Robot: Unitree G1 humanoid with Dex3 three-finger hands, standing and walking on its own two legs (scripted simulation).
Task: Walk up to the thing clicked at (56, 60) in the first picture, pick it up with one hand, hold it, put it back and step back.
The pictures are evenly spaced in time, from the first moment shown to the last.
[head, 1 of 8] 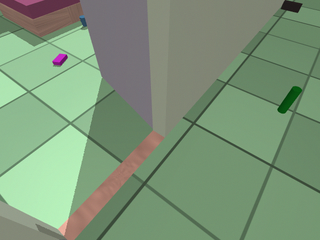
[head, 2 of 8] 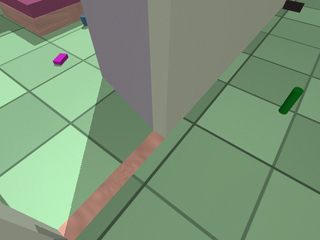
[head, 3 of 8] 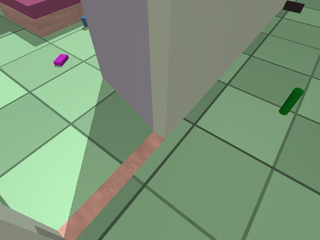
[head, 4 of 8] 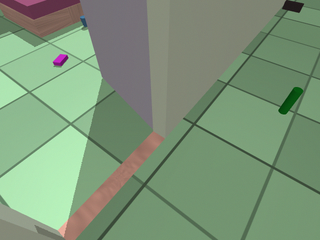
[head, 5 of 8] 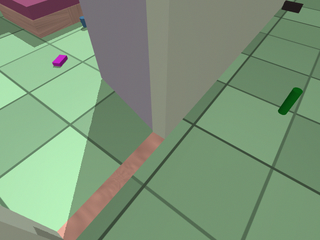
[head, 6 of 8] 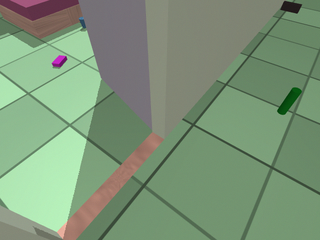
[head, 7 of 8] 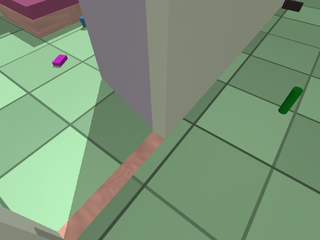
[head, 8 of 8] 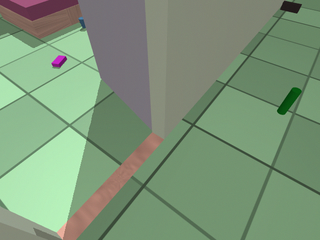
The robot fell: no
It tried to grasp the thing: no
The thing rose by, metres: 0.00
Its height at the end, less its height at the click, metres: +0.00
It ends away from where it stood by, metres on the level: 0.00
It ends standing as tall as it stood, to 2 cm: yes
